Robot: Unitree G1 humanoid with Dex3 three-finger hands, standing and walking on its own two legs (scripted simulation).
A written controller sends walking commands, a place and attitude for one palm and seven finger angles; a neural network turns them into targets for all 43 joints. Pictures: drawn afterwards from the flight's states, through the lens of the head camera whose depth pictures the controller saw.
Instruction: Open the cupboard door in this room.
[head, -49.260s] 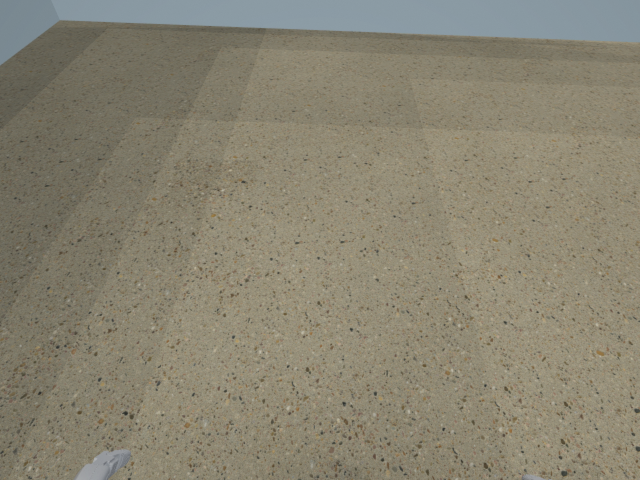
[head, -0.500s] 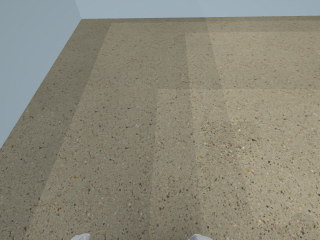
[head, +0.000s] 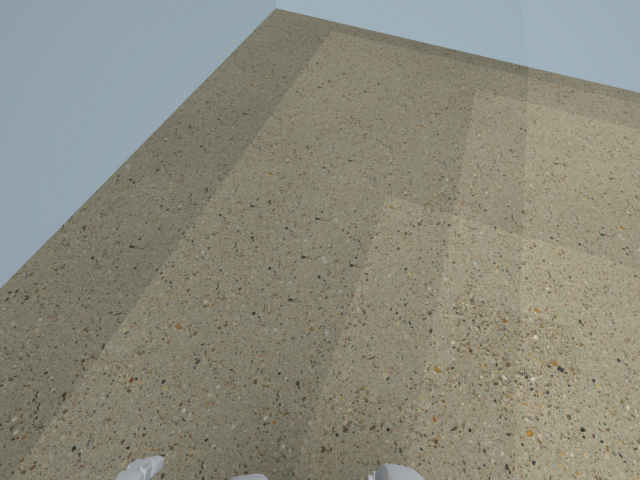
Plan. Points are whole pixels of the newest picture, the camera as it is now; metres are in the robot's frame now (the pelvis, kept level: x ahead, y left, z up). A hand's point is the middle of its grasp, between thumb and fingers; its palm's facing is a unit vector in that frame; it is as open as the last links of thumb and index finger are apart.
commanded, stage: turn to face it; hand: left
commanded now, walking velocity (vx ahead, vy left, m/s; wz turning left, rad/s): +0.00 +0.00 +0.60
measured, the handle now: out of the picture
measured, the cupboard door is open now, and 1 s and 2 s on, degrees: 42 42 42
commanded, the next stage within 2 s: none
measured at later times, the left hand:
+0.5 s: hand out of the picture +0.01 +0.16 -0.19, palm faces +0.33 -0.92 -0.23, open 7.4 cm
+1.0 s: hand out of the picture +0.00 +0.12 -0.16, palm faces +0.59 -0.78 -0.23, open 7.4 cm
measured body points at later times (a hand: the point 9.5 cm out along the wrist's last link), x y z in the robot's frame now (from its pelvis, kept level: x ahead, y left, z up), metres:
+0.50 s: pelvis +0.03 -0.05 -0.02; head +0.08 -0.01 +0.43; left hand -0.01 +0.21 -0.17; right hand +0.23 -0.27 -0.14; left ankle +0.01 +0.06 -0.74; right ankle +0.03 -0.19 -0.71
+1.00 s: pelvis +0.06 -0.08 +0.00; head +0.11 -0.04 +0.45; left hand -0.03 +0.16 -0.14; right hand +0.30 -0.23 -0.13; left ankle -0.02 +0.01 -0.70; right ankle +0.12 -0.19 -0.73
